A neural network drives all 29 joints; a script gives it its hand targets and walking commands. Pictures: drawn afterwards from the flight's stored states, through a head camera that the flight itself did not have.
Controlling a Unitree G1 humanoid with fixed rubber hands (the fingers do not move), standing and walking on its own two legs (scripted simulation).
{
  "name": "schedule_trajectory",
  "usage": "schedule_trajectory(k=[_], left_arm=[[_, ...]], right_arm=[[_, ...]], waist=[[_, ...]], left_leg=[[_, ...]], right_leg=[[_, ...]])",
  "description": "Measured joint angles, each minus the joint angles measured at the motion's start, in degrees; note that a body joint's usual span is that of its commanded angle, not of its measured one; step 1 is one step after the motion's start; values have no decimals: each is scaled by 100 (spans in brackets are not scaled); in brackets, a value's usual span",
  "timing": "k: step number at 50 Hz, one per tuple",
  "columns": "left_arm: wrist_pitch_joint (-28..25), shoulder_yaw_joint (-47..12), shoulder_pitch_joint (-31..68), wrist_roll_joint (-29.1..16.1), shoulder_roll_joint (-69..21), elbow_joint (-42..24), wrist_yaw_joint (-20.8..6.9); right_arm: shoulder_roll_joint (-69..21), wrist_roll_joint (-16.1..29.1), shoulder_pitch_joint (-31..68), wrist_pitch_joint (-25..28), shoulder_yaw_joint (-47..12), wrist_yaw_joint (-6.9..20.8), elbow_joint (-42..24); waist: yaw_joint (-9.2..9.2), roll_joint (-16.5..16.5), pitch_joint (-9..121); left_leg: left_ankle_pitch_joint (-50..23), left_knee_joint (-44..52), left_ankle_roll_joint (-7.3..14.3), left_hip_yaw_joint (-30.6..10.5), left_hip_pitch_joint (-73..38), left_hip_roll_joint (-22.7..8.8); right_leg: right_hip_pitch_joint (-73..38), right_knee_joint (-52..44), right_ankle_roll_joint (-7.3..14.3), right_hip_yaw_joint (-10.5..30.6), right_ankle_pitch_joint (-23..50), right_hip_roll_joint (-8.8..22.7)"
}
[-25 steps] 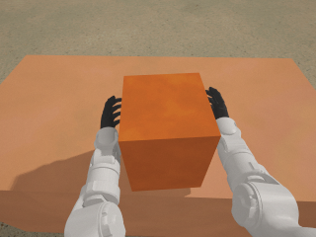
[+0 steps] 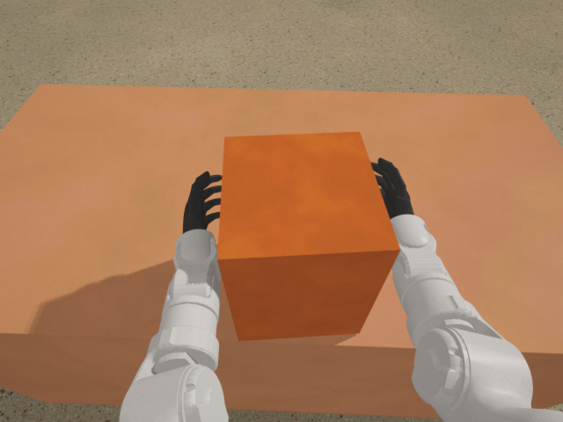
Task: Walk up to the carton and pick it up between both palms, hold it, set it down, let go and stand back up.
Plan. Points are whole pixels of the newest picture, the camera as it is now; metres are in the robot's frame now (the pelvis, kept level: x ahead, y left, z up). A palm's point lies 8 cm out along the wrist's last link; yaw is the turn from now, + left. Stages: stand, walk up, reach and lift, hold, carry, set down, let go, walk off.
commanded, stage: set down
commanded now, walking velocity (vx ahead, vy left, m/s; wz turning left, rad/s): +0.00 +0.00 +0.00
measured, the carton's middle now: (296, 241) +0.39 +0.05 +0.02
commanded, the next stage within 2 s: none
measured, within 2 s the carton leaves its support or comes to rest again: neither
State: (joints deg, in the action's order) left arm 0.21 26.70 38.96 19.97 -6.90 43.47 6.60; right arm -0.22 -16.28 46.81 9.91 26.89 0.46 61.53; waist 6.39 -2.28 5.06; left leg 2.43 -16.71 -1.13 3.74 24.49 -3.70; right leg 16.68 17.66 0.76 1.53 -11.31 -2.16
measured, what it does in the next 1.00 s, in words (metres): stands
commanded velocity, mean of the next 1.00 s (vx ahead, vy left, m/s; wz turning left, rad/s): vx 0.00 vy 0.00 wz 0.00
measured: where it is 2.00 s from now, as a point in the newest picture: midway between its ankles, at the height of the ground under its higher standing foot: outside the picture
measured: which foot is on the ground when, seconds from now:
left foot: down 0.00-1.00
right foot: down 0.00-1.00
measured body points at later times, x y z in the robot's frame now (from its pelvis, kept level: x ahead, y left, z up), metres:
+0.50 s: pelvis +0.00 +0.00 +0.00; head +0.05 +0.02 +0.45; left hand +0.39 +0.20 +0.05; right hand +0.44 -0.09 +0.07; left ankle +0.05 +0.13 -0.75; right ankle -0.04 -0.11 -0.75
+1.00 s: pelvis +0.01 +0.00 +0.00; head +0.05 +0.03 +0.45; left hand +0.39 +0.20 +0.05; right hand +0.44 -0.09 +0.07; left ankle +0.05 +0.13 -0.75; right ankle -0.04 -0.11 -0.75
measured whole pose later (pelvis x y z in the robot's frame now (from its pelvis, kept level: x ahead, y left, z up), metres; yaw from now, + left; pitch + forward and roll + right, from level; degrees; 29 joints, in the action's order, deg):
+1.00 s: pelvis +0.01 +0.00 +0.00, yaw +0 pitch +7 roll +0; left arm -1.1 32.5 36.8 26.3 -10.4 38.5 2.5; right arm -4.0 -25.0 44.0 10.4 34.6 5.0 55.3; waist 6.1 -3.7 1.8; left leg 3.5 -16.5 -0.8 4.3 20.1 -2.8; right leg 13.0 18.8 0.5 1.8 -13.1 -1.2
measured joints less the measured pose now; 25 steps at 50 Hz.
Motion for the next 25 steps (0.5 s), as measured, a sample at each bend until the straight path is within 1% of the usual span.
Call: schedule_trajectory(k=[14,25], left_arm=[[-204,242,-40,170,-83,18,-118],[-223,363,-95,309,-163,-108,-213]], right_arm=[[-106,-341,-58,117,274,80,-88],[-195,-543,-130,152,480,185,-213]], waist=[[17,-8,-102],[4,-57,-176]], left_leg=[[19,24,6,30,-143,22],[37,42,13,37,-253,45]], right_leg=[[-90,74,-5,20,-65,25],[-185,92,-9,19,-104,48]])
